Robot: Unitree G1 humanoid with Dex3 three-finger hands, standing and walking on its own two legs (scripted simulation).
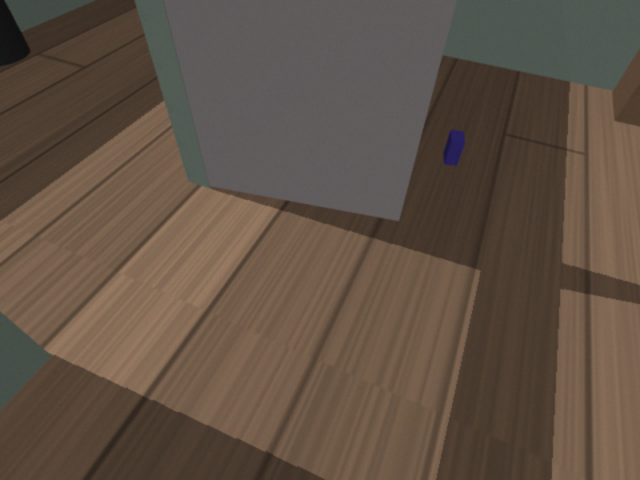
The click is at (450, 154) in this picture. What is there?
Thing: carton on end
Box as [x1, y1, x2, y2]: [443, 130, 464, 165]
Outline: 450,130 443,152 444,163 456,165 464,144 463,131
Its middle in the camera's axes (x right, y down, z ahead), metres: +0.68 -0.45 +1.98
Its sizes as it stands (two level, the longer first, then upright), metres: 0.101 0.064 0.138
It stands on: the floor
